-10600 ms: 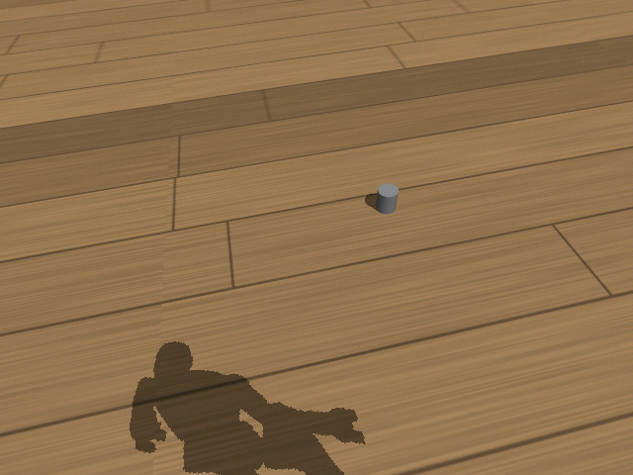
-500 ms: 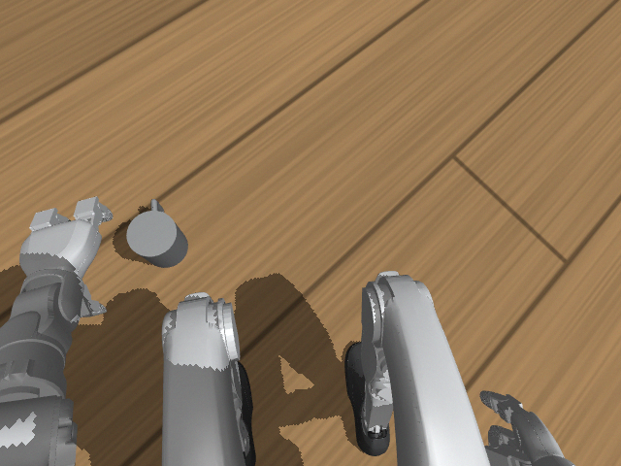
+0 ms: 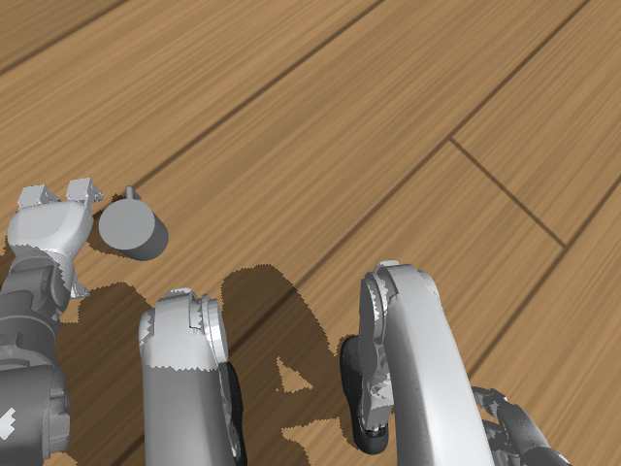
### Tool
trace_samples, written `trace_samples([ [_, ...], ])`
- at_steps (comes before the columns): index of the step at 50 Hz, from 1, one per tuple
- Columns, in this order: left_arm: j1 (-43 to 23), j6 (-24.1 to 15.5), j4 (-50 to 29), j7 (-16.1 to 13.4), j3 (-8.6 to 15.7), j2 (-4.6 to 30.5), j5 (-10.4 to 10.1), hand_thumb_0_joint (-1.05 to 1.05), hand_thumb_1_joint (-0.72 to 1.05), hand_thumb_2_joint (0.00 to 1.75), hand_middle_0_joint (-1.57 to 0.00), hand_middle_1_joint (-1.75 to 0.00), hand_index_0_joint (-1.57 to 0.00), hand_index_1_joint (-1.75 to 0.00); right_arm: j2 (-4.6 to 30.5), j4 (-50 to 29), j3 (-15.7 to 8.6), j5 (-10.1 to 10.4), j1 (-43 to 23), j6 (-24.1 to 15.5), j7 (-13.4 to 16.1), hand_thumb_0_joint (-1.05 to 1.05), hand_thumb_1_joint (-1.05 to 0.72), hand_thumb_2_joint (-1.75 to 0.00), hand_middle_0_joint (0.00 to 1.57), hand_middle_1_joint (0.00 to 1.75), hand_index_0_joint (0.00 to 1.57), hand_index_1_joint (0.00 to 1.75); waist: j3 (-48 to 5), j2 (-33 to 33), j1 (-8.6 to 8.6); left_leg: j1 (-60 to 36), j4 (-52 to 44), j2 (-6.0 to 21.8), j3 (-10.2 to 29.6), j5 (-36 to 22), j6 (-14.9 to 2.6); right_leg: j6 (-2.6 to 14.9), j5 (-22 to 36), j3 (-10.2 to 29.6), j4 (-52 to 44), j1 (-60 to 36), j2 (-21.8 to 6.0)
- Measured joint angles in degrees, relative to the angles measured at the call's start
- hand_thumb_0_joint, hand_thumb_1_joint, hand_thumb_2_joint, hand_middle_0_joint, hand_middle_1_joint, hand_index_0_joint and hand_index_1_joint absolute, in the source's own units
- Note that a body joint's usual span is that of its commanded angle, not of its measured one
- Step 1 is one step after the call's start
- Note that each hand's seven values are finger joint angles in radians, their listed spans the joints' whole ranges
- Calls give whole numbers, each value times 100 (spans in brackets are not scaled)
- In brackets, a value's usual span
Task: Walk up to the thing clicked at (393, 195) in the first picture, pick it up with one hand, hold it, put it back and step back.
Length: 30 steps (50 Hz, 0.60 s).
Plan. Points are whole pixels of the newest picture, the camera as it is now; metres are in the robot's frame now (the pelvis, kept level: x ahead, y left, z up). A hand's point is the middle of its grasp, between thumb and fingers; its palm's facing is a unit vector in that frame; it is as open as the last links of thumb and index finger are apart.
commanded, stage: rise first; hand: left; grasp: from above
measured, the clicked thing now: (135, 222) +0.48 +0.27 -0.30
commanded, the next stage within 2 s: approach in 0.58 s
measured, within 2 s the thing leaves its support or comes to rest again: neither
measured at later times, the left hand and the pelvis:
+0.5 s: hand (86, 246) +0.41 +0.30 -0.18, palm faces -0.45 -0.06 -0.89, open 14.2 cm; pelvis +0.01 +0.00 -0.01, yaw +0 degrees
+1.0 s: hand (124, 218) +0.45 +0.25 -0.20, palm faces -0.41 -0.04 -0.91, open 14.1 cm; pelvis +0.00 +0.00 -0.03, yaw -1 degrees
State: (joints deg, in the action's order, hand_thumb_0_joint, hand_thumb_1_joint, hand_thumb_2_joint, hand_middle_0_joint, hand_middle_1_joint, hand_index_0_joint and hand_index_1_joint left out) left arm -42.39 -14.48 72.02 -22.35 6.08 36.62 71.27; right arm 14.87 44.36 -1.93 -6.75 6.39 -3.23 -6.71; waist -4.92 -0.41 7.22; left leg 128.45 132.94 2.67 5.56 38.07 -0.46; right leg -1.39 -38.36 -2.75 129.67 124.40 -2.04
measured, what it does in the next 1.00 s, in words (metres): stands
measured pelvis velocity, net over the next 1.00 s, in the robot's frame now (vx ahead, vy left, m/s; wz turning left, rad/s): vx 0.00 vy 0.00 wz -0.01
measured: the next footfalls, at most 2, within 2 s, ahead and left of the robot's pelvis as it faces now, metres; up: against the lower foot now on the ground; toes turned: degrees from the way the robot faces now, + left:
none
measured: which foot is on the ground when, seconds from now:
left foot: down 0.00-1.00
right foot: down 0.00-1.00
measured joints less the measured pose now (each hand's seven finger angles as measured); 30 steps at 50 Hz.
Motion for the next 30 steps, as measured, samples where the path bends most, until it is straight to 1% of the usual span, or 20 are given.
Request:
trace_samples([
  [3, -35, -22, 39, -52, 32, 19, 54, 0, -55, 103, -9, -100, -8, -100, 0, 9, -1, -24, -2, 0, -15, 0, -91, -90, 20, 30, 21, 30, 28, -4, 18, 41, 55, 4, 12, 16, 0, -2, -9, -5, 48, 42, 9],
  [18, -139, 56, 233, -197, 76, 30, 64, 0, -55, 102, -9, -102, -8, -101, 33, 33, -1, -64, 58, -43, -56, 0, -91, -90, 20, 30, 21, 30, 39, -10, 118, 195, 197, -2, 15, 81, 0, -14, -73, 10, 188, 194, 17],
  [30, -228, 46, 347, -248, 97, 47, 57, 0, -54, 101, -9, -103, -9, -102, 67, 32, 21, -99, 17, -73, -99, 0, -92, -90, 20, 30, 21, 30, 116, -2, 148, 256, 297, -9, 36, 103, 15, -9, -93, 4, 290, 261, 24],
])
